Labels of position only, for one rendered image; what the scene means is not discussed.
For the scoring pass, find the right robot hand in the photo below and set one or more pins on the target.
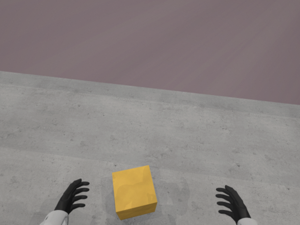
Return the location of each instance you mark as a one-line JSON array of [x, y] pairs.
[[236, 205]]

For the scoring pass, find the carton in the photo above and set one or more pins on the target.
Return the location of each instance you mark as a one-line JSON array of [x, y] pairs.
[[134, 192]]

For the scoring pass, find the left robot hand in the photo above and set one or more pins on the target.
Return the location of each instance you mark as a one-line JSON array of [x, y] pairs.
[[66, 201]]

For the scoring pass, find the robot left forearm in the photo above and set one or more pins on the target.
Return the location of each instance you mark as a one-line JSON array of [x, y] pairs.
[[56, 217]]

